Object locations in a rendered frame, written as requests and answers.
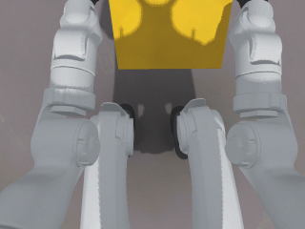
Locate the carton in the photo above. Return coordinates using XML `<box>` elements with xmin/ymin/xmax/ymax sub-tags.
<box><xmin>109</xmin><ymin>0</ymin><xmax>233</xmax><ymax>70</ymax></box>

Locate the right robot upper arm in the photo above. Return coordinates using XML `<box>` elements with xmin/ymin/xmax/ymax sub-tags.
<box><xmin>224</xmin><ymin>120</ymin><xmax>305</xmax><ymax>229</ymax></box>

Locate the robot right forearm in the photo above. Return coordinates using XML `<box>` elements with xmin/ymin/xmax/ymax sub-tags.
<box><xmin>229</xmin><ymin>0</ymin><xmax>298</xmax><ymax>148</ymax></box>

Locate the robot left forearm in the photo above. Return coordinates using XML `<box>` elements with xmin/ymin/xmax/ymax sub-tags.
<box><xmin>30</xmin><ymin>0</ymin><xmax>103</xmax><ymax>156</ymax></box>

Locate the left robot shin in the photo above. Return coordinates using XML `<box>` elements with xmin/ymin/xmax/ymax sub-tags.
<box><xmin>90</xmin><ymin>102</ymin><xmax>127</xmax><ymax>125</ymax></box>

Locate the right robot foot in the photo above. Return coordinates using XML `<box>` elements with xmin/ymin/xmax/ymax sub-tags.
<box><xmin>170</xmin><ymin>106</ymin><xmax>188</xmax><ymax>160</ymax></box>

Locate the left robot upper arm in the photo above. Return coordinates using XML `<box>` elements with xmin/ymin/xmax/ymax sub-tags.
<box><xmin>0</xmin><ymin>117</ymin><xmax>101</xmax><ymax>229</ymax></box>

